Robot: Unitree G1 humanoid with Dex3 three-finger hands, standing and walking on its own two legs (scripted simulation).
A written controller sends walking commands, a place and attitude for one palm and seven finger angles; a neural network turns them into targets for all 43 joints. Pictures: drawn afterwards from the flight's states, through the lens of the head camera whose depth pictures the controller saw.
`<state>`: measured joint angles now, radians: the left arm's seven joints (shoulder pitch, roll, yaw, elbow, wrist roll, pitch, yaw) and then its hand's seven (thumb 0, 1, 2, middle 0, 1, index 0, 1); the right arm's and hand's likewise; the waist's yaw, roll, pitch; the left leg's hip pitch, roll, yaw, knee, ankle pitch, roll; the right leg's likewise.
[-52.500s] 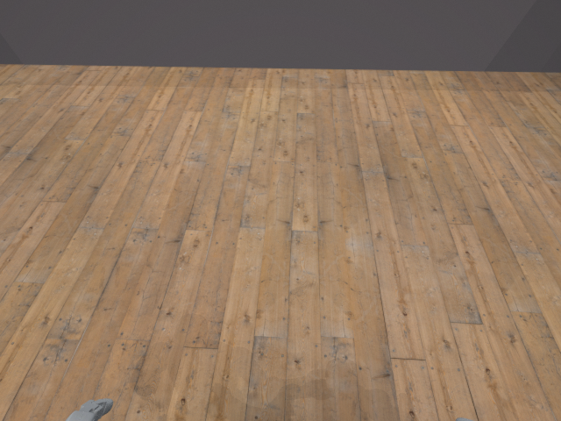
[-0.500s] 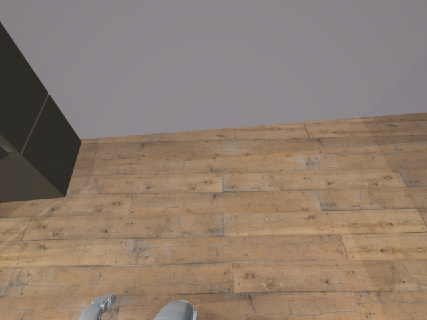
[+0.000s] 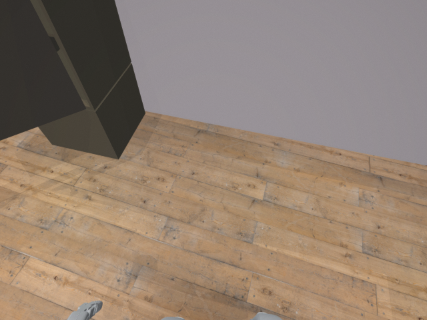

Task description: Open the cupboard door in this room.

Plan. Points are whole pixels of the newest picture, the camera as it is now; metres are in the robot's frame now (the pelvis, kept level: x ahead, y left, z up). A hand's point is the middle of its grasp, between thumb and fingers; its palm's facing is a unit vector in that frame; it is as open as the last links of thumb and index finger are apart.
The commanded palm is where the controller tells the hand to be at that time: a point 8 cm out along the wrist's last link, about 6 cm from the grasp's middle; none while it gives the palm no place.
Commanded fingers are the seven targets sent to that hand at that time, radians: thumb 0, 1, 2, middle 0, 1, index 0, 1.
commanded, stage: turn to face it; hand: left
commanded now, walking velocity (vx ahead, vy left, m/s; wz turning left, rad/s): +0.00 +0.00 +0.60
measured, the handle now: out of the picture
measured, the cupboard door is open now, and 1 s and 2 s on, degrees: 47 47 47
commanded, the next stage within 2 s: take the last steps up to it in 0.88 s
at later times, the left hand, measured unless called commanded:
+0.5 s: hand out of the picture +0.01 +0.22 -0.18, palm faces +0.34 -0.91 -0.23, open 7.4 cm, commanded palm none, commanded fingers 0.00 0.90 0.90 -0.20 -0.30 -0.20 -0.30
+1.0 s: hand out of the picture -0.02 +0.17 -0.17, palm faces +0.53 -0.82 -0.21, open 7.4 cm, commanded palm none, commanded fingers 0.00 0.90 0.90 -0.20 -0.30 -0.20 -0.30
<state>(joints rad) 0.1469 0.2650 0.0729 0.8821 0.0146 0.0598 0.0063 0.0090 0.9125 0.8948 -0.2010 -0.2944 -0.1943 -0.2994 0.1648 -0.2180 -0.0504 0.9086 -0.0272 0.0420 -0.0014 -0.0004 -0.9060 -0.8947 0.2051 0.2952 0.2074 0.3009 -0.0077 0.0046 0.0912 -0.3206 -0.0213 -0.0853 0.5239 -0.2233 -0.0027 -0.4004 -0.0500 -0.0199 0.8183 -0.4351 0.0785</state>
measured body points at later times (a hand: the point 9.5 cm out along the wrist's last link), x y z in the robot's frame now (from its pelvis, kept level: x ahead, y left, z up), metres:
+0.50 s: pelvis +0.01 +0.00 -0.01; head +0.05 +0.04 +0.44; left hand -0.01 +0.27 -0.16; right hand +0.19 -0.22 -0.13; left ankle -0.02 +0.10 -0.74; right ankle +0.02 -0.15 -0.67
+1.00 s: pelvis +0.03 -0.02 +0.00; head +0.07 +0.01 +0.45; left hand -0.05 +0.21 -0.15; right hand +0.24 -0.20 -0.14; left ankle -0.04 +0.07 -0.72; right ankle +0.09 -0.14 -0.74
